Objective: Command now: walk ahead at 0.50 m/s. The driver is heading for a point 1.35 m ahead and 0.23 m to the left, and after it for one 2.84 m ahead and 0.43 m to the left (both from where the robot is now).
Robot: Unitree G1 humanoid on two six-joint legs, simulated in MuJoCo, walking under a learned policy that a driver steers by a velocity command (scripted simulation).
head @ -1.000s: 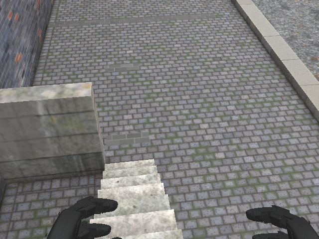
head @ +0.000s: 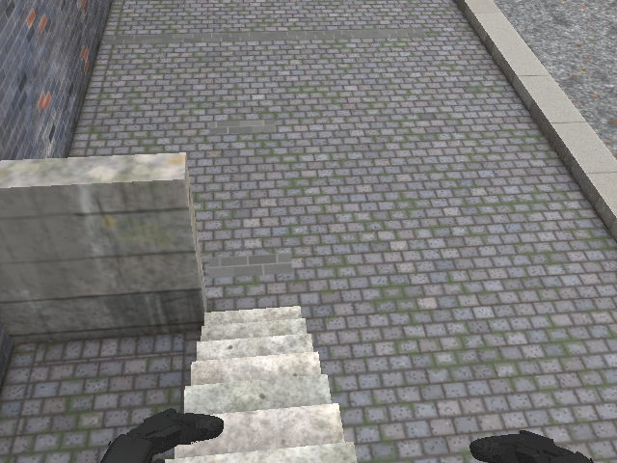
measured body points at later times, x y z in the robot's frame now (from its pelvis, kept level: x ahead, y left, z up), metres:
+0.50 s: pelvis +0.00 +0.00 +0.00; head -0.01 +0.02 +0.45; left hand +0.22 +0.20 -0.05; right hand +0.22 -0.19 -0.05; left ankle -0.01 +0.10 -0.74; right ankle +0.01 -0.12 -0.74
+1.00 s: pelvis +0.00 +0.00 +0.00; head -0.02 +0.02 +0.45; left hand +0.22 +0.20 -0.05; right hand +0.22 -0.19 -0.05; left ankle -0.01 +0.10 -0.74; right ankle +0.01 -0.12 -0.74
